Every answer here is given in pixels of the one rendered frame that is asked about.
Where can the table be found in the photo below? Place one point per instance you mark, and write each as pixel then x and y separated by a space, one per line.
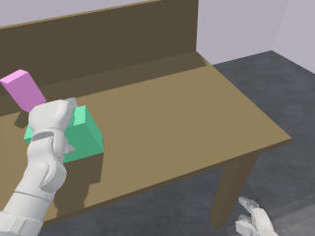
pixel 164 112

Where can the sponge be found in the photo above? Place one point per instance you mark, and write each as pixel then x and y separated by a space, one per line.
pixel 82 133

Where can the robot left forearm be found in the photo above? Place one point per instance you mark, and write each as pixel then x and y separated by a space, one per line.
pixel 45 174

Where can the left robot hand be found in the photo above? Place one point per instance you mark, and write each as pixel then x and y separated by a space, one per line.
pixel 56 115

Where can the right robot hand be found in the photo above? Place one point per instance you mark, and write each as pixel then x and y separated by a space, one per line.
pixel 248 226

